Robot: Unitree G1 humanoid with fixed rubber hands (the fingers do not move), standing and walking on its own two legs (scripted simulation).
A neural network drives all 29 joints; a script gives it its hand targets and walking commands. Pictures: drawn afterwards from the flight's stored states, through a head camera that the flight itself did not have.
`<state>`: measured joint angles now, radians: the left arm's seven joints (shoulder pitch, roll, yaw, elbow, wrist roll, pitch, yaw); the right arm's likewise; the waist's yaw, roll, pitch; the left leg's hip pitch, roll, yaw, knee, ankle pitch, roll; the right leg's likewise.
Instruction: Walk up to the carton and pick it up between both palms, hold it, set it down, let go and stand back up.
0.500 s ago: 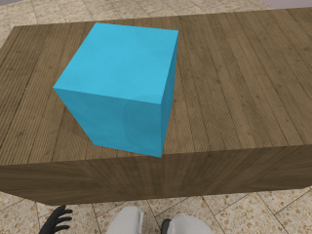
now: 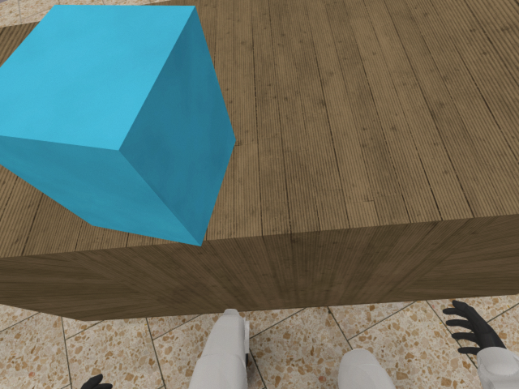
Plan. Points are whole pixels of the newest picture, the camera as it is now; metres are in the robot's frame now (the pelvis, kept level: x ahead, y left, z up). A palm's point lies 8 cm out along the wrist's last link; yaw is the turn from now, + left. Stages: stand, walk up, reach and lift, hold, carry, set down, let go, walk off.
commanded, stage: walk up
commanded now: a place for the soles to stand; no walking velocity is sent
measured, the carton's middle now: (134, 136) +0.44 +0.17 +0.12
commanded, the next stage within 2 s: none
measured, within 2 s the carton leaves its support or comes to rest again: neither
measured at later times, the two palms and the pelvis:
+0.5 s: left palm out of the picture +0.11 +0.42 -0.07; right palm out of the picture +0.09 -0.22 -0.11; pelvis +0.02 +0.09 +0.01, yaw +0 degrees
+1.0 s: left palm out of the picture +0.09 +0.42 -0.12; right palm out of the picture +0.00 -0.20 -0.07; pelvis -0.05 +0.13 +0.00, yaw +2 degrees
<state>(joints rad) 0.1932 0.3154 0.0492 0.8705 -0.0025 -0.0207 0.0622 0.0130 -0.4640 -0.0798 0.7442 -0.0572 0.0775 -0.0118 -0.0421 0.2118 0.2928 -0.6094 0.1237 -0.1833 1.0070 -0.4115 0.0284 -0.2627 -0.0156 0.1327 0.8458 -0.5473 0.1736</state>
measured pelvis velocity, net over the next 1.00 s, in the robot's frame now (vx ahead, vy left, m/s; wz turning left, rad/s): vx -0.05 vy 0.13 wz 0.03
